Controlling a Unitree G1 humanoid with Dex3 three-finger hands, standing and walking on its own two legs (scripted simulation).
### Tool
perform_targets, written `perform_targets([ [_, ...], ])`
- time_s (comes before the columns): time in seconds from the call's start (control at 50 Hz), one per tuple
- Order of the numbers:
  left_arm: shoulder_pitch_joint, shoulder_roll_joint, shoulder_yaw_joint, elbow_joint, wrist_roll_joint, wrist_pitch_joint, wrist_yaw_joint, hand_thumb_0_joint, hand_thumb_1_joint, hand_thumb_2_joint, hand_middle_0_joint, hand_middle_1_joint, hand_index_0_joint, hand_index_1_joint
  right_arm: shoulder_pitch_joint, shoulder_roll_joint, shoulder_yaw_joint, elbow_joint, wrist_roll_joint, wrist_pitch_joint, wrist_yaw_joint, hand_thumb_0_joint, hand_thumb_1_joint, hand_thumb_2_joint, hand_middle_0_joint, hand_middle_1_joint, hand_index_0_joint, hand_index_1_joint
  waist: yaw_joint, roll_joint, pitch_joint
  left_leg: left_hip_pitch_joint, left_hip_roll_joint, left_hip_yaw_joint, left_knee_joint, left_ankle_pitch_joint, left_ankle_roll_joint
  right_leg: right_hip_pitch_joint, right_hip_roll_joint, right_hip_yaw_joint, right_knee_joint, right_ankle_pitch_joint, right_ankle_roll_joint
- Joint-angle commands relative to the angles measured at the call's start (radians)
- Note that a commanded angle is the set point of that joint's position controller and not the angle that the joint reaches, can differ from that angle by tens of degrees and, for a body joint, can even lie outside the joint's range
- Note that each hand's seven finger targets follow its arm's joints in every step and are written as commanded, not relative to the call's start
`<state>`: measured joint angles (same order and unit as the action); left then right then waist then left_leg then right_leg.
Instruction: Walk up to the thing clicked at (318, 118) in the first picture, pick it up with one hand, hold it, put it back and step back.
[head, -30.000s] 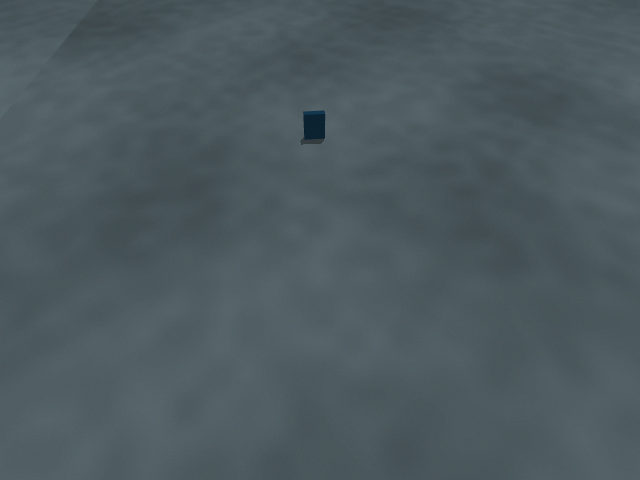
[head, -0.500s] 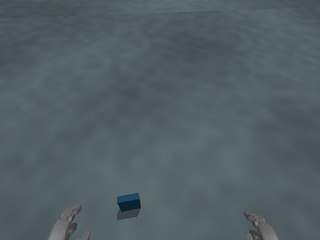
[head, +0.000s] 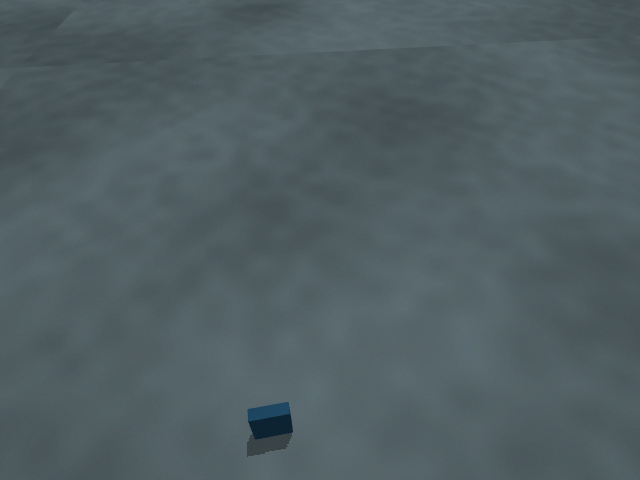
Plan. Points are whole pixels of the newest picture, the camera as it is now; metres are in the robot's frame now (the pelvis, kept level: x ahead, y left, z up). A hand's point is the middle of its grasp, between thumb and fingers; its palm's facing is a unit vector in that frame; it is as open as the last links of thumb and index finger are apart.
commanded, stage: stand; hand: left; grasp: from the side
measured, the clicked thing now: (271, 421) +0.44 +0.16 -0.70
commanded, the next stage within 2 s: step back in 1.56 s
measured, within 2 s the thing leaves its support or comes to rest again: neither
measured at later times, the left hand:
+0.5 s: hand out of the picture +0.05 +0.24 -0.15, palm faces +0.00 -0.94 -0.35, open 7.4 cm
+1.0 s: hand out of the picture +0.09 +0.23 -0.15, palm faces +0.00 -0.94 -0.35, open 7.4 cm
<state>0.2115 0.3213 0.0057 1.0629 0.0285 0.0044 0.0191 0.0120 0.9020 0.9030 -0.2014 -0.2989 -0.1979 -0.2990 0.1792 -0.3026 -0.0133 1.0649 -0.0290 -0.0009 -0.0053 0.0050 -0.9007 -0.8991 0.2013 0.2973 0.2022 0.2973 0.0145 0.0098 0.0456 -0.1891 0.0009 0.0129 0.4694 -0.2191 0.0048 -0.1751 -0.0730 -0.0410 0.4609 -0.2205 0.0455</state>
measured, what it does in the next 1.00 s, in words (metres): stands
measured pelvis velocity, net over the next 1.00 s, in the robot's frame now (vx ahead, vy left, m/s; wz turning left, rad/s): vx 0.02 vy -0.02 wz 0.00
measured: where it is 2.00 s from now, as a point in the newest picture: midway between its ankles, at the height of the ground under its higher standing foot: outside the picture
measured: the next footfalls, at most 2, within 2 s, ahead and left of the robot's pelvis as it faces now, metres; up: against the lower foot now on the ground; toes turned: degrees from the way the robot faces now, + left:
none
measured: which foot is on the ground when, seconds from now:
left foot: down 0.00-1.00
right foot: down 0.00-1.00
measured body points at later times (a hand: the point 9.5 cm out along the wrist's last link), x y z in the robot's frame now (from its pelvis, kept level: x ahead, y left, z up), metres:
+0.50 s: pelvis +0.00 -0.01 +0.01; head +0.00 -0.02 +0.46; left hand +0.05 +0.28 -0.13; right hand +0.06 -0.31 -0.14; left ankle +0.03 +0.12 -0.74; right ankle +0.02 -0.15 -0.74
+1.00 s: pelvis +0.02 -0.02 +0.01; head +0.02 -0.03 +0.46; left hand +0.09 +0.28 -0.12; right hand +0.09 -0.31 -0.13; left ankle +0.03 +0.12 -0.74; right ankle +0.02 -0.15 -0.74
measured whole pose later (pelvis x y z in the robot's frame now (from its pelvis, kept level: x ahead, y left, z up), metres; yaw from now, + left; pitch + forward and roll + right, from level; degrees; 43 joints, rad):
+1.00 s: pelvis +0.02 -0.02 +0.01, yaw +0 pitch -3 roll +0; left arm 0.10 0.32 0.02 1.16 0.02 -0.01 0.01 0.01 0.90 0.90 -0.20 -0.30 -0.20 -0.30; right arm 0.11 -0.34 0.00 1.15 -0.02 -0.01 -0.01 0.00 -0.90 -0.90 0.20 0.30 0.20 0.30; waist 0.00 0.02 0.05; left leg -0.11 0.03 0.01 0.33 -0.17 -0.03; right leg -0.10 -0.04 -0.05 0.33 -0.18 0.02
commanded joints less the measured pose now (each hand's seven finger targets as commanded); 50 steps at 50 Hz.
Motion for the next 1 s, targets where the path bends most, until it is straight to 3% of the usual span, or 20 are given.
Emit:
perform_targets([
  [0.0,-0.058,0.200,0.037,-0.022,0.001,-0.033,0.009,0.000,0.900,0.900,-0.200,-0.300,-0.200,-0.301,-0.044,-0.209,-0.046,-0.043,0.003,-0.023,-0.013,0.000,-0.900,-0.900,0.200,0.300,0.200,0.300,-0.008,-0.001,0.001,-0.023,0.094,-0.133,-0.178,-0.039,0.018,0.019,-0.049,0.072,-0.121,-0.006,-0.052],
  [0.08,-0.073,0.207,0.036,0.003,0.000,-0.033,0.008,0.000,0.900,0.900,-0.200,-0.300,-0.200,-0.301,-0.046,-0.206,-0.044,-0.020,0.003,-0.016,-0.010,0.000,-0.900,-0.900,0.200,0.300,0.200,0.300,-0.011,-0.012,0.016,-0.013,0.092,-0.126,-0.180,-0.058,0.016,0.000,-0.050,0.077,-0.157,-0.060,-0.048],
  [0.12,-0.072,0.203,0.035,0.014,0.000,-0.034,0.009,0.000,0.900,0.900,-0.200,-0.300,-0.200,-0.301,-0.054,-0.199,-0.042,-0.013,0.005,-0.017,-0.009,0.000,-0.900,-0.900,0.200,0.300,0.200,0.300,-0.006,-0.017,0.000,0.007,0.092,-0.122,-0.173,-0.008,0.016,0.017,-0.059,0.082,-0.163,-0.042,-0.050],
  [0.24,-0.091,0.213,0.039,0.034,-0.003,-0.031,0.006,0.000,0.900,0.900,-0.200,-0.300,-0.200,-0.301,-0.060,-0.207,-0.038,0.004,0.005,-0.016,-0.009,0.000,-0.900,-0.900,0.200,0.300,0.200,0.300,-0.006,-0.011,0.010,-0.006,0.098,-0.124,-0.190,-0.036,0.012,0.019,-0.059,0.084,-0.174,-0.049,-0.049],
  [0.36,-0.107,0.211,0.039,0.043,-0.005,-0.032,0.005,0.000,0.900,0.900,-0.200,-0.300,-0.200,-0.301,-0.062,-0.206,-0.034,0.014,0.007,-0.016,-0.008,0.000,-0.900,-0.900,0.200,0.300,0.200,0.300,-0.006,-0.016,0.001,0.010,0.100,-0.115,-0.184,0.012,0.012,0.027,-0.065,0.088,-0.186,-0.046,-0.050],
  [0.5,-0.123,0.211,0.042,0.045,-0.009,-0.033,0.002,0.000,0.900,0.900,-0.200,-0.300,-0.200,-0.301,-0.073,-0.216,-0.030,0.022,0.007,-0.022,-0.011,0.000,-0.900,-0.900,0.200,0.300,0.200,0.300,-0.003,0.002,-0.034,0.032,0.112,-0.108,-0.186,0.082,0.011,0.068,-0.069,0.086,-0.181,0.055,-0.051],
  [0.62,-0.132,0.219,0.043,0.047,-0.009,-0.031,-0.002,0.000,0.900,0.900,-0.200,-0.300,-0.200,-0.301,-0.073,-0.226,-0.030,0.029,0.010,-0.019,-0.010,0.000,-0.900,-0.900,0.200,0.300,0.200,0.300,-0.010,-0.009,-0.014,0.027,0.108,-0.107,-0.198,0.035,0.005,0.041,-0.061,0.087,-0.197,-0.004,-0.049],
  [0.66,-0.134,0.212,0.043,0.046,-0.008,-0.031,-0.001,0.000,0.900,0.900,-0.200,-0.300,-0.200,-0.301,-0.088,-0.226,-0.030,0.025,0.008,-0.021,-0.011,0.000,-0.900,-0.900,0.200,0.300,0.200,0.300,-0.006,0.002,-0.044,0.049,0.117,-0.108,-0.191,0.091,0.007,0.063,-0.068,0.083,-0.187,0.061,-0.052],
  [0.72,-0.137,0.213,0.043,0.047,-0.012,-0.032,-0.002,0.000,0.900,0.900,-0.200,-0.300,-0.200,-0.301,-0.082,-0.224,-0.027,0.033,0.008,-0.024,-0.010,0.000,-0.900,-0.900,0.200,0.300,0.200,0.300,-0.007,-0.010,-0.032,0.047,0.117,-0.105,-0.200,0.095,0.004,0.061,-0.063,0.081,-0.189,0.059,-0.050],
  [0.76,-0.137,0.209,0.043,0.045,-0.011,-0.034,-0.001,0.000,0.900,0.900,-0.200,-0.300,-0.200,-0.301,-0.090,-0.229,-0.029,0.028,0.009,-0.025,-0.011,0.000,-0.900,-0.900,0.200,0.300,0.200,0.300,-0.006,-0.007,-0.058,0.064,0.122,-0.100,-0.189,0.147,0.009,0.084,-0.070,0.081,-0.185,0.128,-0.050],
  [0.84,-0.142,0.209,0.045,0.043,-0.014,-0.034,-0.001,0.000,0.900,0.900,-0.200,-0.300,-0.200,-0.301,-0.091,-0.232,-0.027,0.030,0.009,-0.027,-0.013,0.000,-0.900,-0.900,0.200,0.300,0.200,0.300,-0.007,-0.008,-0.067,0.084,0.125,-0.095,-0.189,0.191,0.005,0.094,-0.070,0.080,-0.179,0.169,-0.048],
  [0.92,-0.141,0.209,0.044,0.047,-0.012,-0.031,-0.003,0.000,0.900,0.900,-0.200,-0.300,-0.200,-0.301,-0.097,-0.232,-0.026,0.033,0.010,-0.024,-0.013,0.000,-0.900,-0.900,0.200,0.300,0.200,0.300,-0.008,-0.017,-0.040,0.076,0.123,-0.095,-0.202,0.147,0.002,0.070,-0.063,0.074,-0.192,0.117,-0.045],
  [0.98,-0.147,0.214,0.047,0.043,-0.012,-0.032,-0.002,0.000,0.900,0.900,-0.200,-0.300,-0.200,-0.301,-0.097,-0.232,-0.026,0.030,0.009,-0.024,-0.013,0.000,-0.900,-0.900,0.200,0.300,0.200,0.300,-0.010,-0.013,-0.048,0.072,0.124,-0.092,-0.199,0.153,0.004,0.086,-0.069,0.077,-0.189,0.140,-0.047],
])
